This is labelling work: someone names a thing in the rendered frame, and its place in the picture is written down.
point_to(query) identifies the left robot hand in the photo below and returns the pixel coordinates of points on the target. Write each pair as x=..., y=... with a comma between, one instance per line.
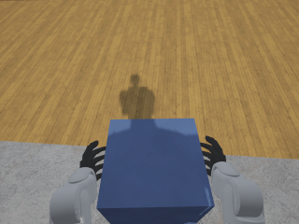
x=89, y=160

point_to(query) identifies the robot left forearm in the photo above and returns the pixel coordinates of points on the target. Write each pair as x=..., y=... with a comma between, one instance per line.
x=71, y=203

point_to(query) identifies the carton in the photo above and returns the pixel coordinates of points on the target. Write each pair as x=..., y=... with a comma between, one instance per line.
x=154, y=172

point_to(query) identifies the right robot hand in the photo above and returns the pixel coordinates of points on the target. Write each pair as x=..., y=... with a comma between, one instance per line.
x=216, y=154

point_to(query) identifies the robot right forearm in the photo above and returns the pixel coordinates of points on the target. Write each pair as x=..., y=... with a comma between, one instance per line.
x=241, y=198

